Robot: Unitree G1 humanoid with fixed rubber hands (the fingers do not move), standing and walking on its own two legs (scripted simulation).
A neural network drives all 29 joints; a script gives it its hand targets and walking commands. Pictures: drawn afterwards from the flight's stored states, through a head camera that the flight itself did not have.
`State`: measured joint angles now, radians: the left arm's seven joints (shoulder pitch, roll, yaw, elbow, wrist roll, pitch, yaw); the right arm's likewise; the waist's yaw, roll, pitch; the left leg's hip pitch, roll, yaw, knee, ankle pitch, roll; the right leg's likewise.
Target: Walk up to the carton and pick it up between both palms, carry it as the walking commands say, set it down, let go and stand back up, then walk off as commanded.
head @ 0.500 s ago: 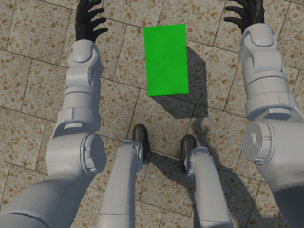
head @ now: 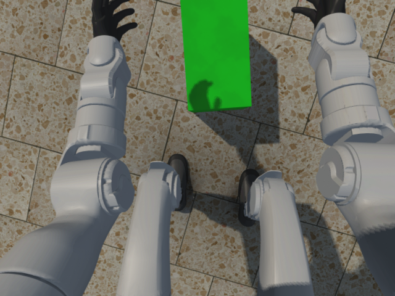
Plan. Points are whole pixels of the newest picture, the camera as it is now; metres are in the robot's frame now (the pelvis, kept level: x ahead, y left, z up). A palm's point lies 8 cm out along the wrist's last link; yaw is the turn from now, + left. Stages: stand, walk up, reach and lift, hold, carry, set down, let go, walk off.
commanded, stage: reach and lift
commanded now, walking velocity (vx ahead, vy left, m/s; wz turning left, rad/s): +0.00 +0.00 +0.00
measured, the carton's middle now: (215, 62) +0.55 +0.02 -0.46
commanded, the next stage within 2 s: none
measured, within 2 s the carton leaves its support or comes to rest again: neither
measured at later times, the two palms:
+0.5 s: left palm (139, 56) +0.51 +0.20 -0.27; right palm (291, 46) +0.55 -0.14 -0.27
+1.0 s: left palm (149, 67) +0.51 +0.20 -0.38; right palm (276, 62) +0.54 -0.14 -0.39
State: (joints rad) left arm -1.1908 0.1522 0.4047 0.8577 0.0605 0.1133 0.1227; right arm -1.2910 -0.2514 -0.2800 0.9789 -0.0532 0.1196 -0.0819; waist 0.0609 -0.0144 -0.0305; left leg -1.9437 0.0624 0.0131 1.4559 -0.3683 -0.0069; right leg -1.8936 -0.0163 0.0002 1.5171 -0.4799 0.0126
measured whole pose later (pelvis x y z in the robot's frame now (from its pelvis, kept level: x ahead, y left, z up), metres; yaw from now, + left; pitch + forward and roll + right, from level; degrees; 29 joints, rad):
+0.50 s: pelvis -0.02 +0.00 -0.12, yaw +0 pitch +45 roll +0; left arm -1.37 0.25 0.27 1.03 -0.11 0.07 0.16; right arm -1.44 -0.32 -0.11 1.08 0.11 0.10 -0.13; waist 0.06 0.00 0.16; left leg -2.22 0.06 0.00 1.90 -0.46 0.00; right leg -2.16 -0.01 0.02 1.97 -0.59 0.02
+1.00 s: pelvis -0.03 +0.00 -0.19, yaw +0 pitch +36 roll +0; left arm -1.60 0.36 0.12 1.26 -0.25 0.02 0.13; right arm -1.63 -0.41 0.05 1.25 0.27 0.04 -0.10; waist 0.06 0.01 0.46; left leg -2.33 0.05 -0.02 2.15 -0.45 -0.01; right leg -2.26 -0.01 0.02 2.24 -0.61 0.02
